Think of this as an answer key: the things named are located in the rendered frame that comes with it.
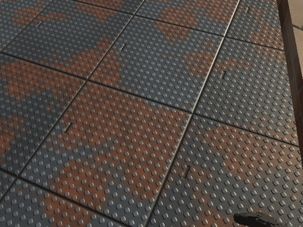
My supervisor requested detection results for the robot right hand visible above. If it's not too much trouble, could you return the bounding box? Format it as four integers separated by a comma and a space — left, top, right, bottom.
233, 212, 288, 227

